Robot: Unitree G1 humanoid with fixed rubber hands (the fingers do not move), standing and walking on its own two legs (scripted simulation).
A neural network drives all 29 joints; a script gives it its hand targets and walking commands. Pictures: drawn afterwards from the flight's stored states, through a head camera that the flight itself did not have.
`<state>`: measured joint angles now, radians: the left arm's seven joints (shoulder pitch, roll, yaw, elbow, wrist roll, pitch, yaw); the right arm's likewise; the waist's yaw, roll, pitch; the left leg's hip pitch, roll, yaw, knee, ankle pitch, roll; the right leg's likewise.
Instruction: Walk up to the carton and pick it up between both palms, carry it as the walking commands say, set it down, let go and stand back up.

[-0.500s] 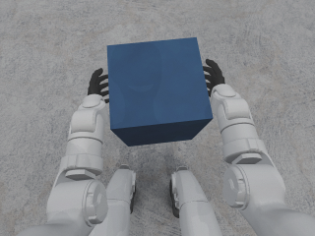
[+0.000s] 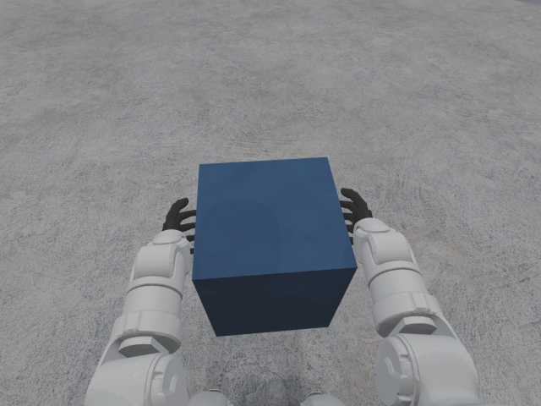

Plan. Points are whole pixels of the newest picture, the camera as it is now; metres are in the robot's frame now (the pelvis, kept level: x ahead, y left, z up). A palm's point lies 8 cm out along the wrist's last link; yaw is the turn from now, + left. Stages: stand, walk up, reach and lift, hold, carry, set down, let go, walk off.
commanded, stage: reach and lift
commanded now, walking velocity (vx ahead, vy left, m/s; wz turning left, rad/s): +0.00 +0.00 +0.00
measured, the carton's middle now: (268, 251) +0.37 +0.01 +0.00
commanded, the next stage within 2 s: hold in 1.46 s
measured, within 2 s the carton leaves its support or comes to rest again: neither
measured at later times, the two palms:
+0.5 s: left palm (177, 230) +0.35 +0.15 +0.08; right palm (372, 223) +0.37 -0.15 +0.09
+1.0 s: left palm (178, 228) +0.36 +0.15 +0.08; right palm (372, 224) +0.37 -0.15 +0.08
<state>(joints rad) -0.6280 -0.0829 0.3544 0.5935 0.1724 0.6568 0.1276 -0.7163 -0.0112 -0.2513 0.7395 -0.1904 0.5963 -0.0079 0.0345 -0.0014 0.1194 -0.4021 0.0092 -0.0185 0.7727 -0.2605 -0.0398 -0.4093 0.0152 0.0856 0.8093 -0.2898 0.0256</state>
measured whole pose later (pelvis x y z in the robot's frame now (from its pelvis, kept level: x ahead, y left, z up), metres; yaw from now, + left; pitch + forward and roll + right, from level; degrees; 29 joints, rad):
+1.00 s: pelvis +0.02 +0.00 +0.01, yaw +0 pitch -10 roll +1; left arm -0.61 -0.09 0.35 0.55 0.19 0.77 0.12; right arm -0.68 0.01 -0.26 0.70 -0.20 0.70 0.00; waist 0.00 -0.01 0.11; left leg -0.28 0.01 -0.02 0.72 -0.27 -0.03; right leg -0.29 0.01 0.09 0.75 -0.30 0.03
